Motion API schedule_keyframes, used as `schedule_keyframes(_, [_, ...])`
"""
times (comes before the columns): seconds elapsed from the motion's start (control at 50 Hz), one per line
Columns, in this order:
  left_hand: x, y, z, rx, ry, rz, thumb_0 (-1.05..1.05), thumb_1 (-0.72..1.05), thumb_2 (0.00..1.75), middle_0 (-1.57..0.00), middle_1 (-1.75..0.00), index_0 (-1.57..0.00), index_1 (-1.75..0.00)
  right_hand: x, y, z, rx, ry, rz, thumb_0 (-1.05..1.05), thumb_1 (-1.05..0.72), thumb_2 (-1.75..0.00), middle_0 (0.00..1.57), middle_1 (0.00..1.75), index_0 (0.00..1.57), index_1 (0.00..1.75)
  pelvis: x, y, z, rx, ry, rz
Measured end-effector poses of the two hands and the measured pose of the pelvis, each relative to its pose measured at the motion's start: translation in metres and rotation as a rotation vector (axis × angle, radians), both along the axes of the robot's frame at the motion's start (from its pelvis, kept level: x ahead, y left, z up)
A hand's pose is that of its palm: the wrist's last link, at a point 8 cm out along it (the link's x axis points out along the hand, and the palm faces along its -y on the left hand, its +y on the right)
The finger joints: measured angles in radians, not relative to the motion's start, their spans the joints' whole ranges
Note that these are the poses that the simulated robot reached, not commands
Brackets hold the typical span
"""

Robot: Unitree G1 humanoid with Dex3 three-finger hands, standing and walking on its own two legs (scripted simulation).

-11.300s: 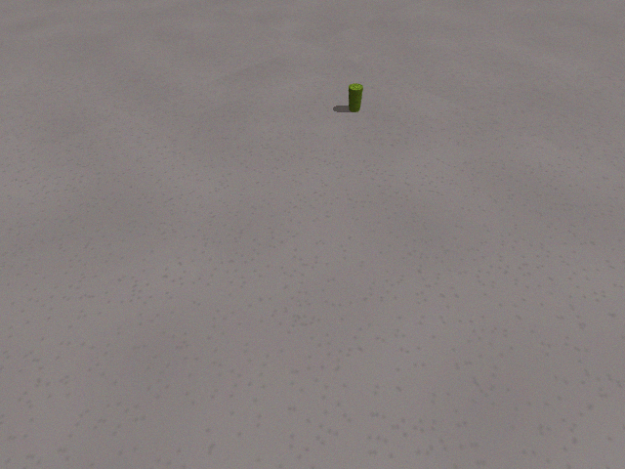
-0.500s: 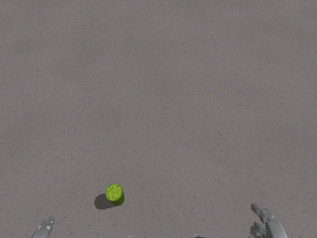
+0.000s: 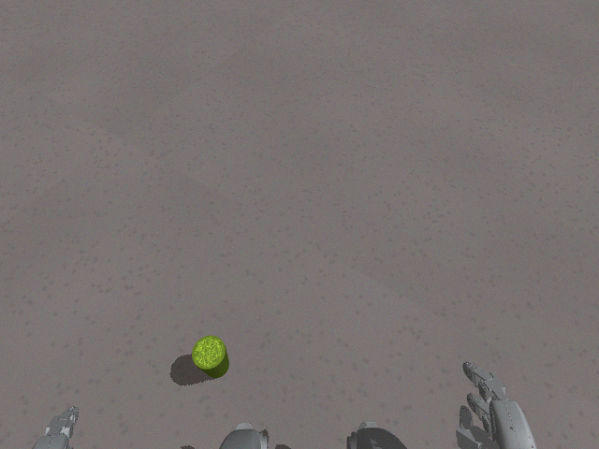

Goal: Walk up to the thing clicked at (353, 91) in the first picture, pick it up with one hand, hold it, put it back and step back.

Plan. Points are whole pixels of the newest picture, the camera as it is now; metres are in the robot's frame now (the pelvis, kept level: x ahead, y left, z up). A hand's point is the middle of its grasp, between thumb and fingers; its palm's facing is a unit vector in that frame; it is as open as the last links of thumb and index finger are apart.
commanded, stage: go down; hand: left
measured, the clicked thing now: (213, 359) +0.41 +0.23 -0.61
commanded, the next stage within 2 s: approach in 1.86 s
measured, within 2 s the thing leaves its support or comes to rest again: neither
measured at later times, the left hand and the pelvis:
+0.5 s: hand (88, 409) +0.24 +0.35 -0.21, palm faces +0.21 -0.95 -0.22, open 17.1 cm; pelvis -0.05 -0.01 -0.15, yaw -2 degrees
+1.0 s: hand (85, 383) +0.29 +0.39 -0.26, palm faces +0.21 -0.97 -0.12, open 17.4 cm; pelvis -0.08 +0.00 -0.24, yaw -5 degrees
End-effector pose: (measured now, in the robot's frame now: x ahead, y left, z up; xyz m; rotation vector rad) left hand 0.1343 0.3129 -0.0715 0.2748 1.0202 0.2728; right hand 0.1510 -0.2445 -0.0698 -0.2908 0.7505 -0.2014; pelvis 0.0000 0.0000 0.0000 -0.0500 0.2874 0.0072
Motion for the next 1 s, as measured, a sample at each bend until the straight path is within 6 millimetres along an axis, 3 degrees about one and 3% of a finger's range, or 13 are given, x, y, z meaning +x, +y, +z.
schedule_keyframes(0.1, [-0.006,0.008,-0.01,-0.002,-0.023,0.02,-0.01,-0.48,0.09,-0.08,-0.11,-0.08,-0.11,-0.005,-0.003,-0.009,-0.008,0.0,0.012,0.02,-0.85,-0.88,0.2,0.3,0.2,0.3,-0.008,-0.002,-0.01,-0.002,0.019,0.001])
schedule_keyframes(0.2, [0.003,0.029,-0.035,-0.009,-0.11,0.042,-0.01,-0.49,0.08,-0.08,-0.11,-0.09,-0.1,-0.008,-0.01,-0.032,-0.034,-0.002,0.056,0.01,-0.88,-0.89,0.2,0.3,0.2,0.3,-0.021,-0.005,-0.035,-0.001,0.072,-0.001])
schedule_keyframes(0.42, [0.067,0.075,-0.098,-0.039,-0.458,-0.033,-0.01,-0.47,0.06,-0.06,-0.07,-0.07,-0.06,-0.023,-0.03,-0.136,-0.089,0.109,0.099,0.01,-0.91,-0.9,0.2,0.3,0.2,0.3,-0.046,-0.006,-0.127,-0.005,0.219,-0.021])
schedule_keyframes(0.52, [0.073,0.087,-0.125,-0.061,-0.493,-0.027,-0.01,-0.45,0.07,-0.04,-0.06,-0.05,-0.04,-0.039,-0.029,-0.182,-0.07,0.188,0.101,0.01,-0.9,-0.9,0.2,0.3,0.2,0.3,-0.054,-0.007,-0.158,-0.007,0.259,-0.029])
schedule_keyframes(0.62, [0.078,0.097,-0.136,-0.056,-0.579,-0.034,-0.01,-0.46,0.08,-0.03,-0.06,-0.04,-0.05,-0.056,-0.027,-0.216,-0.063,0.251,0.116,0.01,-0.9,-0.9,0.2,0.3,0.2,0.3,-0.063,-0.009,-0.182,-0.007,0.274,-0.033])
schedule_keyframes(0.76, [0.094,0.116,-0.153,-0.068,-0.677,-0.032,-0.01,-0.48,0.09,-0.02,-0.08,-0.04,-0.06,-0.073,-0.03,-0.243,-0.094,0.281,0.127,0.01,-0.89,-0.9,0.2,0.3,0.2,0.3,-0.076,-0.01,-0.212,-0.018,0.282,-0.042])
schedule_keyframes(1.0, [0.12,0.129,-0.18,-0.111,-0.749,-0.066,-0.01,-0.55,0.09,-0.03,-0.1,-0.05,-0.08,-0.092,-0.036,-0.261,-0.158,0.322,0.114,0.01,-0.89,-0.9,0.2,0.3,0.2,0.3,-0.081,0.001,-0.243,-0.05,0.284,-0.056])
